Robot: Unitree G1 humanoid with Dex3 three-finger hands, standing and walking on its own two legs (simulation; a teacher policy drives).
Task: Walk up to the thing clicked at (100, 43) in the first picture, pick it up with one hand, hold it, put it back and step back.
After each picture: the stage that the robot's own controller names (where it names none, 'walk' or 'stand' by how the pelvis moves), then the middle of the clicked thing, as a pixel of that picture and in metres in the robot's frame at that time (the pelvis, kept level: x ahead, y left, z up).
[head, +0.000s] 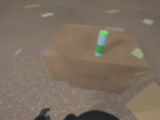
stand; (100, 44) +0.68 -0.06 +0.04
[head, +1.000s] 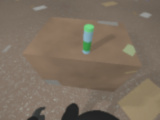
walk; (87, 40) +0.62 +0.09 +0.08
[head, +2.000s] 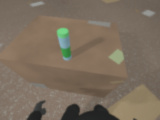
stand; (65, 46) +0.50 +0.21 +0.08
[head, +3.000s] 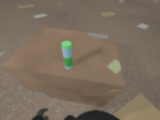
stand; (67, 56) +0.48 +0.21 +0.04
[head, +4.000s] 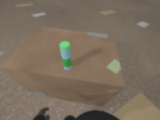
stand; (66, 57) +0.47 +0.21 +0.04
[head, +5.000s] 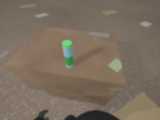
stand; (68, 55) +0.49 +0.20 +0.04
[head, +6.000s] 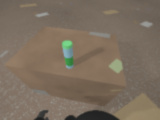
stand; (68, 56) +0.48 +0.20 +0.04
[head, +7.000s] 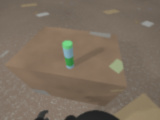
stand; (68, 56) +0.48 +0.20 +0.04
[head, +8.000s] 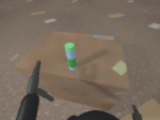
rise first; (71, 57) +0.48 +0.21 +0.05
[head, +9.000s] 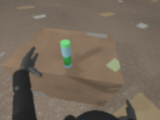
go down; (66, 55) +0.50 +0.20 +0.05
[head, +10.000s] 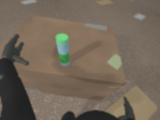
go down; (63, 52) +0.47 +0.19 +0.07
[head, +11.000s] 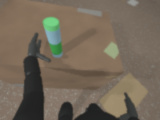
close in; (55, 41) +0.48 +0.21 +0.11
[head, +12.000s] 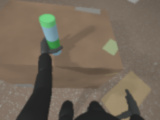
close; (52, 38) +0.51 +0.21 +0.12
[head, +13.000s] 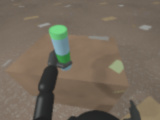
lift; (62, 52) +0.33 +0.17 +0.26
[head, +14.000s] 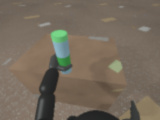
hold; (63, 55) +0.33 +0.17 +0.23
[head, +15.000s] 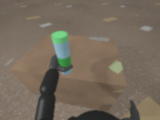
hold; (63, 56) +0.33 +0.17 +0.23
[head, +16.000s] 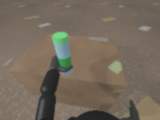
hold; (64, 56) +0.33 +0.17 +0.22
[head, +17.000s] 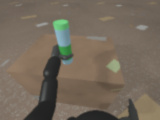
crouch; (64, 45) +0.39 +0.17 +0.25
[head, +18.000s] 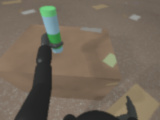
lower; (53, 33) +0.48 +0.22 +0.24
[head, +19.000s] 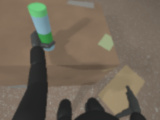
lower; (44, 31) +0.53 +0.22 +0.14
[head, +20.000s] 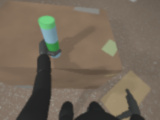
lower; (51, 40) +0.49 +0.21 +0.12
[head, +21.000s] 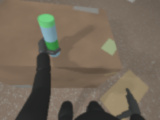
lower; (51, 39) +0.50 +0.21 +0.12
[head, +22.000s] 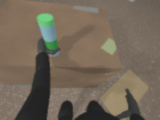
lower; (50, 39) +0.50 +0.21 +0.12
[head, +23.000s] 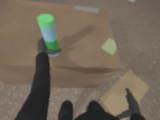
open; (50, 39) +0.50 +0.21 +0.12
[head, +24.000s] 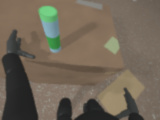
sink last; (52, 34) +0.50 +0.21 +0.13
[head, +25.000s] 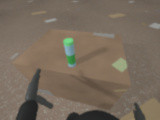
sink last; (70, 54) +0.49 +0.21 +0.08
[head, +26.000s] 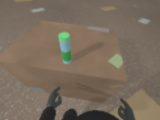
stand; (65, 50) +0.49 +0.21 +0.09
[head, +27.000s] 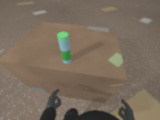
stand; (65, 49) +0.50 +0.21 +0.10
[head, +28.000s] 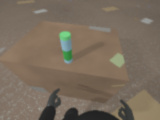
stand; (67, 49) +0.49 +0.20 +0.10
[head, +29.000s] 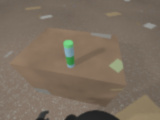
stand; (69, 55) +0.50 +0.20 +0.04
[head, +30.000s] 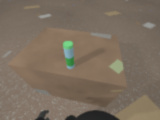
stand; (69, 56) +0.49 +0.20 +0.04
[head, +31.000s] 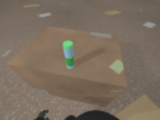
stand; (69, 56) +0.48 +0.20 +0.04
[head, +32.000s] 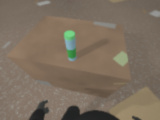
walk; (71, 47) +0.51 +0.18 +0.06
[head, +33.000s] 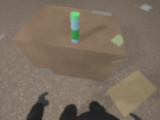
walk; (75, 29) +0.70 +0.18 +0.06
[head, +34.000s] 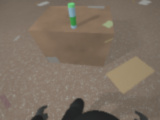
walk; (72, 16) +1.00 +0.30 +0.06
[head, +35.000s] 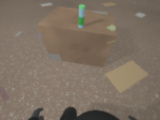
stand; (81, 17) +1.11 +0.21 +0.07
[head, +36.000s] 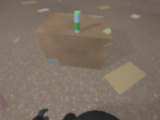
stand; (77, 22) +1.09 +0.23 +0.04
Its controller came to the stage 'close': yes
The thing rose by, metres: 0.20
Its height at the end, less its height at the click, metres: +0.00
